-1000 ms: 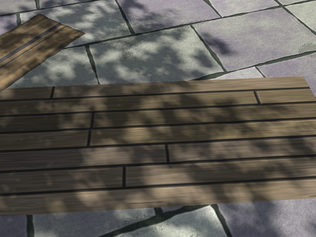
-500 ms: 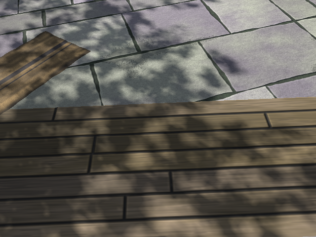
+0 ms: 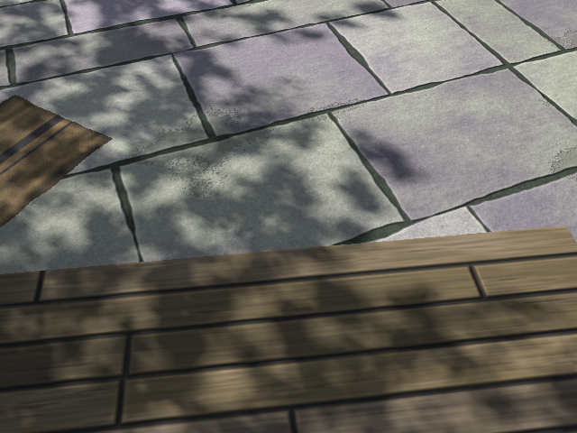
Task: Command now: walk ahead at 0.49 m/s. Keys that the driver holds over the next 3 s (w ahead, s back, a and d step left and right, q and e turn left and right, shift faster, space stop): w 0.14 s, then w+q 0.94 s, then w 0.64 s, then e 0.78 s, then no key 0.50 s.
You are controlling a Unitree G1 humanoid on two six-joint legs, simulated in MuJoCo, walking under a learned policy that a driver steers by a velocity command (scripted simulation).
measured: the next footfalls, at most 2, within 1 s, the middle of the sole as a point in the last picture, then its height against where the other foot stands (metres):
right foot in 0.30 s outside the picture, level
left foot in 0.86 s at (230, 417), level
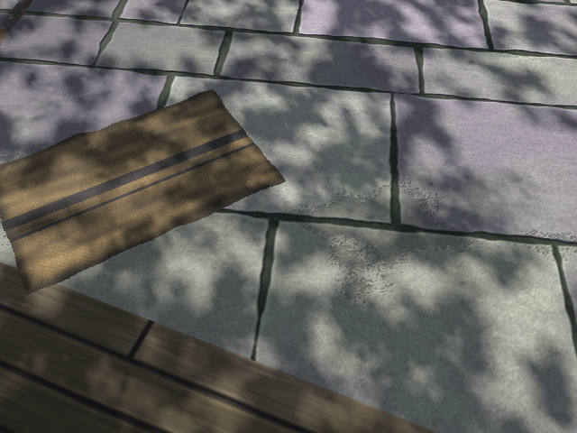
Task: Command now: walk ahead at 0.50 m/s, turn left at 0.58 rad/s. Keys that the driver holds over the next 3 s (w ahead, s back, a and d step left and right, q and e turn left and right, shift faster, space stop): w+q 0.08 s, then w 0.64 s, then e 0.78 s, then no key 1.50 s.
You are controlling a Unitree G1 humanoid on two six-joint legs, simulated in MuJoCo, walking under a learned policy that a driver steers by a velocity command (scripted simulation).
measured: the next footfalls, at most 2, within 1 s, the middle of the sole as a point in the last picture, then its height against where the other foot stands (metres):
right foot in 0.38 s outside the picture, level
left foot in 0.88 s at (226, 349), level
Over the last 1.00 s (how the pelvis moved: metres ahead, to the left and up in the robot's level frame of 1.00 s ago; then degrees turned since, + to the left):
0.50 0.05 -0.01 26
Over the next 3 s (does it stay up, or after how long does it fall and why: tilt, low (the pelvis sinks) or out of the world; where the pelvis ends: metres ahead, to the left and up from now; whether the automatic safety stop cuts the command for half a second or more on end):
stays up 0.60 0.04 0.00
